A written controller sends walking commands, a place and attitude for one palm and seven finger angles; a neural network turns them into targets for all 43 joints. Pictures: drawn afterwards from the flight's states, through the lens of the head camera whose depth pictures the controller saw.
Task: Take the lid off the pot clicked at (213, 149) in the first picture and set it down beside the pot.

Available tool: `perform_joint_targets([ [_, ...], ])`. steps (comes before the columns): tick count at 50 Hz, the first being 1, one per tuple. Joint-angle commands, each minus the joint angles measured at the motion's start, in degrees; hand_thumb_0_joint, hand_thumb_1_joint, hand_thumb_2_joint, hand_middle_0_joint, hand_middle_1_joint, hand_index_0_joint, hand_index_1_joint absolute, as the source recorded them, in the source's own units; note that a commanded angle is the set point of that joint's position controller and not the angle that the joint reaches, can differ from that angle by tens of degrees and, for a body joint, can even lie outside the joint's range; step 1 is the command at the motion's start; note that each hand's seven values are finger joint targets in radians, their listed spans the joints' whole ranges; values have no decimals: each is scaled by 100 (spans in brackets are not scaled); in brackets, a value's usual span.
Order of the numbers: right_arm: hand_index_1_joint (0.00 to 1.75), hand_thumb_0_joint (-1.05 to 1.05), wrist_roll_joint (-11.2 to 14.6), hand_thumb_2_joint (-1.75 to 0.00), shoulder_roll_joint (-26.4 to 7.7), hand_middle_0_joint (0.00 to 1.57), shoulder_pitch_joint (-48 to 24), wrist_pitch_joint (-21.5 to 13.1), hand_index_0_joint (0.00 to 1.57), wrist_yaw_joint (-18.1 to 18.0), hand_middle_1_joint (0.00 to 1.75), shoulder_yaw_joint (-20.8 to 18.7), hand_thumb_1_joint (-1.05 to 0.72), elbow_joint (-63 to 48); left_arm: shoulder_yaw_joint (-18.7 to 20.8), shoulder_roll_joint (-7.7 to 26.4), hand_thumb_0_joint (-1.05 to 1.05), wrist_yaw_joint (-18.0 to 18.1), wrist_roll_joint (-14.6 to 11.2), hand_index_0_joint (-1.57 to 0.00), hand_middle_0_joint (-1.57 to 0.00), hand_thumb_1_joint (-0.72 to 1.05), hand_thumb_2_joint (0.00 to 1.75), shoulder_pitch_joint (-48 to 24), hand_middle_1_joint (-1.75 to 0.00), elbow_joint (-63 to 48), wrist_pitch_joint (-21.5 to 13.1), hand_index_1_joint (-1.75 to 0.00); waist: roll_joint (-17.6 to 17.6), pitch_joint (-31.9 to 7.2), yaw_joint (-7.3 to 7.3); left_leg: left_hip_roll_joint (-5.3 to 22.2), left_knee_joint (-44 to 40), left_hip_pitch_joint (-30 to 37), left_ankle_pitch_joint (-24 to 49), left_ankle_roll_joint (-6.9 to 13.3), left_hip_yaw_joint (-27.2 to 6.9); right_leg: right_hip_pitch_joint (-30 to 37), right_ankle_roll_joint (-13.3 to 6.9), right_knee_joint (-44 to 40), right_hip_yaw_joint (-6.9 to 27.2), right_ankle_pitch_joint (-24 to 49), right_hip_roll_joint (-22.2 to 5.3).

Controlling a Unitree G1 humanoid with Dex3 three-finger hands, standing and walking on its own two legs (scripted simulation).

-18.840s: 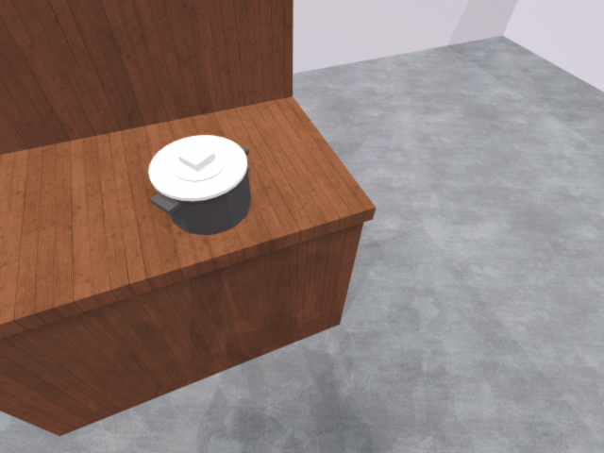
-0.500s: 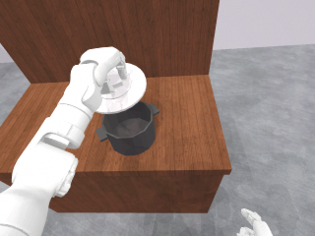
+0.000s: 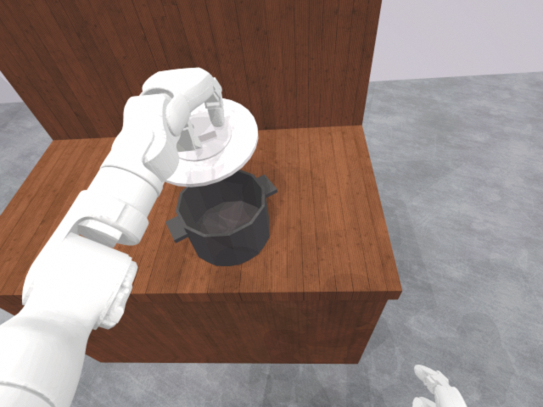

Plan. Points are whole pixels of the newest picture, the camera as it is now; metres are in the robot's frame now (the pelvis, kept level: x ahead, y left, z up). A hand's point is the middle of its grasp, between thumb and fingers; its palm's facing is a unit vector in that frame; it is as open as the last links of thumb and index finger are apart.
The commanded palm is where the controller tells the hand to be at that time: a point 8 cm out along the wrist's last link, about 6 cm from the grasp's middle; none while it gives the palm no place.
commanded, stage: move the lid sideways beside the pot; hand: left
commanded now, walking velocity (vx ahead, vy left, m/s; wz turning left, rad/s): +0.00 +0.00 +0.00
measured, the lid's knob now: (197, 128) +0.50 +0.11 +0.16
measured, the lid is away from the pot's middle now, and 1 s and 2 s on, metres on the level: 0.01 0.13 0.24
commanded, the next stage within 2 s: lower the lid onto the table in 1.96 s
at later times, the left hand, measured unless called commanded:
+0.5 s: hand (146, 131) +0.47 +0.18 +0.18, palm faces -0.27 -0.03 -0.96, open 7.6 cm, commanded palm +0.46 +0.19 +0.25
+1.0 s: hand (108, 134) +0.46 +0.23 +0.19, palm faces -0.26 -0.02 -0.96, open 7.5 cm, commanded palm +0.45 +0.24 +0.25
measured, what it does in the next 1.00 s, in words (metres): stands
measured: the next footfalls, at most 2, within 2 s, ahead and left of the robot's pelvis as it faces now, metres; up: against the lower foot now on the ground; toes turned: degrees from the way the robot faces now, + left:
none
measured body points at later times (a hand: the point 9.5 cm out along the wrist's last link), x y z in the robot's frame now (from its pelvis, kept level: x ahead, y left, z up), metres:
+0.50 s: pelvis +0.00 +0.00 +0.00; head +0.04 -0.03 +0.45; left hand +0.48 +0.18 +0.23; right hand +0.13 -0.27 -0.12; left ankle +0.00 +0.13 -0.74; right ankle +0.00 -0.16 -0.74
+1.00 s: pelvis +0.00 +0.01 +0.00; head +0.04 -0.01 +0.45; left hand +0.47 +0.23 +0.24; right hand +0.13 -0.24 -0.12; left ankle +0.00 +0.13 -0.74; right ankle +0.00 -0.16 -0.74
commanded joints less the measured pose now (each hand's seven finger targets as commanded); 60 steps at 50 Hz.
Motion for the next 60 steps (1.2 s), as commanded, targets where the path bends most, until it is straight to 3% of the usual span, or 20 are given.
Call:
perform_joint_targets([
  [1, 30, 0, 19, -90, -642, 20, -389, -190, 20, -63, 30, -179, -90, -750, 778, 1667, 0, 403, 287, -88, -79, 53, 105, -3403, -105, -842, 100, -108, -761, -2512, 38, -142, -125, 1033, 1572, 367, 78, 913, -449, -103, -441, 2117, 362],
  [4, 30, 0, 39, -90, -705, 20, -401, -129, 20, -43, 30, -193, -90, -757, 799, 1705, 0, 348, 302, -88, -79, 53, 105, -3169, -105, -514, 188, -108, -944, -2284, 40, -130, -172, 875, 1340, 366, 93, 832, -436, -146, -447, 1891, 370],
  [7, 30, 0, 45, -90, -696, 20, -431, -161, 20, -70, 30, -217, -90, -845, 749, 1690, 0, 207, 258, -88, -79, 53, 105, -3220, -105, -693, 141, -108, -862, -2443, -1, -164, -105, 1007, 1370, 410, 103, 857, -420, -165, -403, 1988, 355],
  [12, 30, 0, 56, -90, -691, 20, -365, -209, 20, -126, 30, -240, -90, -910, 903, 2073, 0, 34, 245, -88, -79, 53, 105, -3541, -105, -1364, -133, -108, -601, -2812, -39, -174, -38, 1306, 1673, 450, 92, 1037, -425, -170, -373, 2292, 348],
  [14, 30, 0, 55, -90, -737, 20, -283, -182, 20, -139, 30, -244, -90, -891, 1107, 2336, 0, 9, 241, -88, -79, 53, 105, -3298, -105, -1197, -210, -108, -804, -2704, -28, -164, -51, 1197, 1639, 465, 99, 1099, -410, -209, -374, 2319, 363],
  [16, 30, 0, 110, -90, -767, 20, -284, -88, 20, -162, 30, -217, -90, -792, 938, 2155, 0, -48, 235, -88, -79, 53, 105, -3061, -105, -571, -173, -108, -950, -2127, -89, -141, -118, 917, 1290, 432, 133, 804, -403, -285, -434, 1987, 364],
  [18, 30, 0, 131, -90, -811, 20, -253, -76, 20, -144, 30, -236, -90, -791, 843, 2151, 0, -59, 215, -88, -79, 53, 105, -3242, -105, -629, -222, -108, -753, -1988, -129, -136, -136, 895, 1206, 412, 128, 665, -427, -326, -442, 1817, 364],
  [20, 30, 0, 122, -90, -785, 20, -270, -69, 20, -140, 30, -230, -90, -804, 790, 2158, 0, -35, 251, -88, -79, 53, 105, -3478, -105, -736, -278, -108, -475, -2078, -141, -142, -127, 1012, 1160, 397, 104, 587, -445, -304, -443, 1670, 382],
  [24, 30, 0, 63, -90, -760, 20, -205, -121, 20, -139, 30, -272, -90, -930, 1198, 2653, 0, 2, 256, -88, -79, 53, 105, -3443, -105, -1390, -521, -108, -214, -2956, -63, -153, 21, 1408, 1861, 441, 54, 1095, -470, -203, -379, 2315, 386],
  [29, 30, 0, 112, -90, -836, 20, -183, -21, 20, -90, 30, -284, -90, -889, 1245, 2736, 0, -87, 213, -88, -79, 53, 105, -3143, -105, -1242, -500, -108, -327, -2631, -69, -115, -9, 1268, 1935, 420, 43, 986, -470, -267, -448, 2334, 387],
  [32, 30, 0, 129, -90, -825, 20, -208, 19, 20, -58, 30, -297, -90, -871, 1017, 2395, 0, -173, 185, -88, -79, 53, 105, -2860, -105, -1064, -445, -108, -327, -2372, -111, -102, 38, 1306, 2073, 415, 27, 728, -476, -286, -502, 2278, 412],
  [34, 30, 0, 131, -90, -884, 20, -159, 76, 20, -39, 30, -296, -90, -836, 1138, 2618, 0, -200, 183, -88, -79, 53, 105, -2837, -105, -959, -454, -108, -362, -2255, -113, -99, -1, 1204, 1893, 403, 36, 690, -476, -308, -505, 2129, 419],
  [36, 30, 0, 128, -90, -886, 20, -173, 94, 20, -41, 30, -300, -90, -873, 1314, 2862, 0, -213, 185, -88, -79, 53, 105, -2979, -105, -1223, -517, -108, -384, -2434, -76, -108, -7, 1235, 1915, 415, 11, 835, -486, -285, -507, 2191, 409],
  [38, 30, 0, 107, -90, -862, 20, -268, 60, 20, -32, 30, -319, -90, -978, 1301, 2908, 0, -194, 161, -88, -79, 53, 105, -3182, -105, -1852, -636, -108, -77, -2840, -70, -107, 77, 1522, 2357, 423, -34, 914, -500, -247, -463, 2378, 387],
  [40, 30, 0, 97, -90, -835, 20, -191, 57, 20, -25, 30, -326, -90, -947, 1373, 2944, 0, -176, 205, -88, -79, 53, 105, -3049, -105, -1816, -665, -108, 0, -2875, -70, -70, 103, 1676, 2654, 416, -115, 850, -490, -259, -498, 2353, 424],
  [45, 30, 0, 155, -90, -909, 20, -113, 170, 20, -29, 30, -294, -90, -820, 1283, 2871, 0, -249, 170, -88, -79, 53, 105, -2833, -105, -917, -613, -108, -451, -2098, -112, -82, -68, 1120, 1680, 385, -15, 606, -485, -375, -576, 1842, 420],
  [49, 30, 0, 113, -90, -865, 20, -165, 130, 20, -26, 30, -324, -90, -944, 1347, 3038, 0, -191, 224, -88, -79, 53, 105, -3023, -105, -1551, -762, -108, -8, -2729, -78, -97, 9, 1508, 2187, 400, -64, 781, -502, -297, -502, 2010, 428],
  [55, 30, 0, 180, -90, -958, 20, -24, 239, 20, -85, 30, -275, -90, -787, 1495, 3316, 0, -278, 221, -88, -79, 53, 105, -2799, -105, -430, -785, -108, -443, -2000, -118, -116, -81, 908, 1286, 391, -4, 616, -485, -423, -563, 1606, 419],
  [58, 30, 0, 155, -90, -996, 20, -33, 223, 20, -113, 30, -321, -90, -837, 1603, 3651, 0, -245, 236, -88, -79, 53, 105, -3207, -105, -826, -951, -108, -326, -2317, -123, -127, -57, 1017, 1301, 415, 2, 757, -504, -409, -504, 1656, 389],
  [60, 30, 0, 171, -90, -942, 20, 20, 213, 20, -146, 30, -302, -90, -814, 1461, 3497, 0, -263, 305, -88, -79, 53, 105, -3304, -105, -767, -1034, -108, -140, -2374, -145, -117, -36, 1105, 1412, 426, -13, 712, -497, -415, -528, 1711, 420],
])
